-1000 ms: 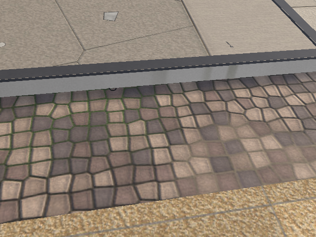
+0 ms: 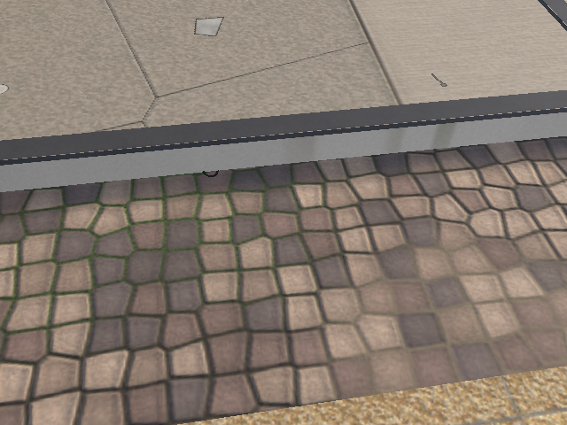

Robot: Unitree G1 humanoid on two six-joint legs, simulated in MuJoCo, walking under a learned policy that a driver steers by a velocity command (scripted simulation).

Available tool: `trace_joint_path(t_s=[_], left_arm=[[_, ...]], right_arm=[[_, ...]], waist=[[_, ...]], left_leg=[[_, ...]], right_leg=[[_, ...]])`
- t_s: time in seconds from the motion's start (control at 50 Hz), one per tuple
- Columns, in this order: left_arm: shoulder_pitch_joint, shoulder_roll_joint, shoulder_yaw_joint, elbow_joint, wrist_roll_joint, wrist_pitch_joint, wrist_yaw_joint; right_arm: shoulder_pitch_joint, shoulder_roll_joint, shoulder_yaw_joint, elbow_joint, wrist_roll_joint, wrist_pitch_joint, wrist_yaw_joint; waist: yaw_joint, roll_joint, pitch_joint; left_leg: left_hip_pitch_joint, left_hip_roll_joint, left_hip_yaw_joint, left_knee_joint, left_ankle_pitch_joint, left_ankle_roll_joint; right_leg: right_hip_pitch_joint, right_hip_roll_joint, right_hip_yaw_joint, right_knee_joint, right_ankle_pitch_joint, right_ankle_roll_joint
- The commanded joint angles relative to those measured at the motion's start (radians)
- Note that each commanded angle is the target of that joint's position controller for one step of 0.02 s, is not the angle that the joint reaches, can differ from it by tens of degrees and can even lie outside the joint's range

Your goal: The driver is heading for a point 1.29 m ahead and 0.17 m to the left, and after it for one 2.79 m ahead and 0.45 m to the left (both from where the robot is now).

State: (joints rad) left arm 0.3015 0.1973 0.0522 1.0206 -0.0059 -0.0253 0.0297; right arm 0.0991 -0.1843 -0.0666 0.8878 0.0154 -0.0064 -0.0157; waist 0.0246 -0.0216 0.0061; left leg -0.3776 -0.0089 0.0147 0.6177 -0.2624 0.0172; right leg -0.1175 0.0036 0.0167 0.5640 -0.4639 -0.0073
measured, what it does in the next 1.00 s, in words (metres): walks ahead: left foot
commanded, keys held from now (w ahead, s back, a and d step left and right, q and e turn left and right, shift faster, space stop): w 1.00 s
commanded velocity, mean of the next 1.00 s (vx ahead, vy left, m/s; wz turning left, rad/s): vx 0.41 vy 0.00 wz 0.00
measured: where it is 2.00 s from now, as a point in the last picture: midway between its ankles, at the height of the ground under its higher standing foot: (288, 254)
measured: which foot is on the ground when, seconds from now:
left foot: down 0.00-0.12, up 0.14-0.46, down 0.48-1.00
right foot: down 0.00-0.50, up 0.52-1.00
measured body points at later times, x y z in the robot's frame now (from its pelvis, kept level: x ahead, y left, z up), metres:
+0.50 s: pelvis +0.17 +0.05 -0.02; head +0.21 +0.05 +0.43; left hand +0.05 +0.29 -0.15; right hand +0.42 -0.17 -0.10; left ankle +0.29 +0.14 -0.73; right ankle -0.07 -0.10 -0.71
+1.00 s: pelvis +0.42 +0.05 +0.01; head +0.44 +0.04 +0.46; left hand +0.63 +0.27 -0.09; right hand +0.38 -0.22 -0.13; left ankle +0.29 +0.14 -0.72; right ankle +0.60 -0.09 -0.70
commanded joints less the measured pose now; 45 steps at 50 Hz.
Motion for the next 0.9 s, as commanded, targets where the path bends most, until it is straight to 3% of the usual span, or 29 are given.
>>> trace_joint_path(t_s=[0.02,0.06,0.08,0.1,0.12,0.14,0.16,0.18,0.22,0.28,0.32,0.36,0.38,0.42,0.44,0.46,0.48,0.5,0.52,0.54,0.56,0.58,0.6,0.62,0.64,0.68,0.76,0.82,0.9], left_arm=[[0.064,0.044,0.011,-0.030,-0.008,0.014,0.001],[0.045,0.041,0.013,-0.040,-0.016,-0.004,-0.003],[0.071,0.039,0.014,-0.030,-0.012,-0.016,-0.007],[0.139,0.038,0.015,-0.005,-0.011,-0.027,-0.009],[0.234,0.061,0.022,0.030,-0.011,-0.041,-0.007],[0.306,0.164,0.049,0.062,-0.015,-0.053,-0.001],[0.274,0.198,0.053,0.048,0.000,-0.062,-0.004],[0.271,0.154,0.041,0.043,0.009,-0.070,-0.004],[0.301,0.112,0.025,0.052,-0.001,-0.068,-0.014],[0.241,0.060,-0.005,0.029,-0.001,-0.042,-0.014],[0.173,0.094,-0.004,-0.001,0.004,-0.037,-0.004],[0.188,0.157,0.012,0.003,-0.003,-0.047,0.000],[0.195,0.172,0.018,0.010,-0.012,-0.053,-0.001],[0.200,0.177,0.024,0.022,-0.018,-0.058,-0.003],[0.199,0.180,0.026,0.026,-0.015,-0.055,-0.003],[0.191,0.177,0.026,0.025,-0.009,-0.050,-0.003],[0.158,0.176,0.024,0.010,0.002,-0.050,-0.004],[0.260,0.049,-0.008,-0.013,0.014,-0.062,-0.014],[0.273,0.037,-0.012,0.004,-0.013,-0.094,-0.030],[0.162,0.116,0.016,-0.036,-0.044,-0.106,-0.032],[0.066,0.132,0.019,-0.073,-0.047,-0.107,-0.026],[0.032,0.126,0.026,-0.081,-0.033,-0.099,-0.014],[0.059,0.113,0.032,-0.076,-0.019,-0.082,-0.003],[0.096,0.092,0.033,-0.070,-0.017,-0.065,0.000],[0.102,0.078,0.033,-0.070,-0.015,-0.055,0.002],[0.049,0.092,0.040,-0.097,-0.011,-0.045,0.005],[-0.129,0.112,0.048,-0.163,0.004,-0.051,-0.003],[-0.227,0.095,0.039,-0.192,0.000,-0.059,-0.016],[-0.359,0.083,0.021,-0.235,-0.010,-0.066,-0.038]], right_arm=[[0.149,-0.170,-0.046,0.011,0.015,-0.004,-0.003],[0.135,-0.179,-0.045,0.004,0.003,-0.019,-0.010],[0.066,-0.176,-0.043,-0.019,0.002,-0.027,-0.011],[-0.043,-0.159,-0.036,-0.054,0.006,-0.031,-0.011],[-0.175,-0.114,-0.022,-0.102,0.017,-0.041,-0.008],[-0.224,-0.053,-0.007,-0.137,0.030,-0.065,-0.003],[-0.229,-0.105,-0.015,-0.144,0.032,-0.086,-0.003],[-0.207,-0.128,-0.025,-0.131,0.025,-0.097,0.001],[-0.146,-0.087,-0.016,-0.095,0.022,-0.100,0.020],[-0.192,-0.048,0.002,-0.117,0.015,-0.094,0.051],[-0.260,-0.012,0.024,-0.148,0.006,-0.087,0.063],[-0.273,-0.042,0.020,-0.162,0.009,-0.079,0.060],[-0.267,-0.065,0.016,-0.165,0.012,-0.075,0.057],[-0.226,-0.110,0.001,-0.163,0.013,-0.072,0.052],[-0.158,-0.135,-0.013,-0.149,0.011,-0.070,0.049],[-0.012,-0.172,-0.034,-0.105,0.017,-0.067,0.045],[0.175,-0.209,-0.054,-0.050,0.022,-0.062,0.038],[0.324,-0.320,-0.073,-0.011,-0.003,-0.062,0.032],[0.363,-0.275,-0.052,0.009,-0.006,-0.062,0.042],[0.236,-0.227,-0.035,0.001,0.002,-0.073,0.049],[0.129,-0.182,-0.022,-0.021,0.003,-0.082,0.051],[0.050,-0.154,-0.012,-0.028,-0.008,-0.093,0.057],[0.009,-0.130,-0.004,-0.029,-0.020,-0.103,0.061],[-0.004,-0.117,0.000,-0.022,-0.023,-0.104,0.064],[0.012,-0.112,0.002,-0.008,-0.021,-0.106,0.063],[0.056,-0.141,0.000,0.016,-0.020,-0.107,0.047],[0.162,-0.179,-0.001,0.051,-0.018,-0.102,0.016],[0.213,-0.191,0.001,0.065,-0.010,-0.098,0.009],[0.297,-0.203,0.001,0.097,-0.001,-0.089,0.007]], waist=[[-0.046,0.180,-0.030],[-0.034,0.215,0.032],[-0.001,0.206,0.047],[0.058,0.170,0.058],[0.121,0.072,0.078],[0.120,-0.153,0.082],[0.109,-0.211,0.141],[0.085,-0.141,0.133],[0.070,-0.089,0.092],[0.044,-0.072,0.100],[0.040,-0.088,0.118],[0.032,-0.113,0.125],[0.022,-0.118,0.129],[-0.015,-0.126,0.091],[-0.059,-0.139,0.039],[-0.131,-0.134,-0.045],[-0.218,-0.113,-0.133],[-0.177,0.179,-0.330],[-0.175,0.275,-0.457],[-0.146,0.214,-0.233],[-0.112,0.129,-0.099],[-0.068,0.055,-0.025],[-0.021,0.072,-0.021],[0.007,0.102,-0.022],[0.014,0.110,-0.015],[0.016,0.102,0.019],[-0.023,0.063,0.060],[-0.053,0.067,0.062],[-0.104,0.062,0.091]], left_leg=[[0.270,0.209,-0.375,-0.216,-0.256,0.202],[0.156,0.275,-0.521,-0.319,-0.443,0.232],[0.060,0.263,-0.490,-0.325,-0.436,0.213],[-0.063,0.213,-0.382,-0.289,-0.392,0.163],[-0.180,0.113,-0.197,-0.129,-0.258,0.089],[-0.349,-0.034,0.027,0.173,-0.057,0.007],[-0.530,-0.015,0.023,0.287,-0.203,0.005],[-0.633,0.018,-0.020,0.423,-0.265,0.012],[-0.763,0.059,-0.035,0.562,-0.197,0.033],[-0.614,0.086,0.019,0.440,-0.007,0.027],[-0.353,0.053,0.062,0.223,0.158,0.013],[-0.192,0.022,0.075,0.117,0.207,0.017],[-0.169,0.018,0.071,0.076,0.199,0.028],[-0.098,-0.004,0.073,0.011,0.168,0.062],[0.001,-0.030,0.087,0.000,0.150,0.082],[0.188,-0.056,0.096,-0.013,0.157,0.109],[0.474,0.004,0.019,0.002,0.177,0.143],[0.836,0.297,-0.442,-0.076,0.026,0.280],[0.849,0.412,-0.840,-0.328,-0.139,0.352],[0.668,0.377,-0.736,-0.373,-0.220,0.298],[0.466,0.342,-0.572,-0.389,-0.183,0.258],[0.288,0.300,-0.446,-0.414,-0.075,0.230],[0.174,0.257,-0.349,-0.439,-0.004,0.204],[0.115,0.232,-0.293,-0.462,0.009,0.196],[0.080,0.219,-0.257,-0.486,0.026,0.202],[0.064,0.210,-0.212,-0.524,0.043,0.217],[0.172,0.221,-0.194,-0.540,0.113,0.214],[0.212,0.199,-0.136,-0.532,0.166,0.188],[0.320,0.215,-0.113,-0.508,0.181,0.185]], right_leg=[[-0.308,0.040,-0.062,0.087,-0.063,-0.019],[-0.292,0.020,-0.039,0.104,-0.059,-0.066],[-0.207,0.003,-0.027,0.048,-0.032,-0.099],[-0.082,-0.022,0.001,-0.062,-0.008,-0.135],[0.021,-0.086,0.103,-0.190,-0.043,-0.165],[0.176,-0.227,0.345,-0.318,-0.003,-0.210],[0.248,-0.359,0.501,-0.332,0.273,-0.253],[0.335,-0.376,0.476,-0.280,0.499,-0.265],[0.464,-0.350,0.365,-0.234,0.671,-0.230],[0.288,-0.260,0.197,-0.320,0.644,-0.170],[0.063,-0.191,0.099,-0.395,0.569,-0.147],[-0.001,-0.200,0.080,-0.449,0.566,-0.146],[0.030,-0.211,0.071,-0.441,0.593,-0.142],[0.119,-0.235,0.053,-0.341,0.836,-0.122],[0.139,-0.238,0.037,-0.245,1.004,-0.106],[0.107,-0.215,0.012,-0.083,1.115,-0.087],[-0.078,-0.180,-0.001,0.153,1.018,-0.058],[-0.415,-0.024,-0.019,0.587,0.379,-0.005],[-0.519,0.053,0.129,0.791,-0.091,-0.010],[-0.628,-0.008,0.122,0.856,-0.042,-0.024],[-0.622,-0.065,0.083,0.824,0.052,-0.045],[-0.561,-0.109,0.062,0.766,0.133,-0.050],[-0.467,-0.144,0.072,0.708,0.185,-0.057],[-0.409,-0.156,0.075,0.673,0.203,-0.059],[-0.389,-0.160,0.068,0.644,0.211,-0.058],[-0.442,-0.165,0.055,0.573,0.272,-0.043],[-0.620,-0.166,0.051,0.349,0.479,-0.005],[-0.597,-0.137,0.026,0.181,0.600,0.002],[-0.598,-0.107,-0.001,0.033,0.599,0.007]])
Velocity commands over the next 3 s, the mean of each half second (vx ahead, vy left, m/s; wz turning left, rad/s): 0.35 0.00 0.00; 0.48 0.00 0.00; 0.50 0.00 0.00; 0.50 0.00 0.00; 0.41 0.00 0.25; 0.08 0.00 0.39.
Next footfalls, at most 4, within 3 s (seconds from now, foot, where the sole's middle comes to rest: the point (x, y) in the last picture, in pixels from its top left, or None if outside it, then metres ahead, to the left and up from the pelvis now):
0.48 left None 0.33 0.15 -0.76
1.06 right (333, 365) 0.64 -0.08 -0.76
1.56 left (251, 280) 0.89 0.13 -0.76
2.12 right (311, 206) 1.16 -0.03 -0.76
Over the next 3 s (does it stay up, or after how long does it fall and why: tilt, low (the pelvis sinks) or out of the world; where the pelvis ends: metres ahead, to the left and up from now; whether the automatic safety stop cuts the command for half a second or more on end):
stays up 1.34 0.12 0.12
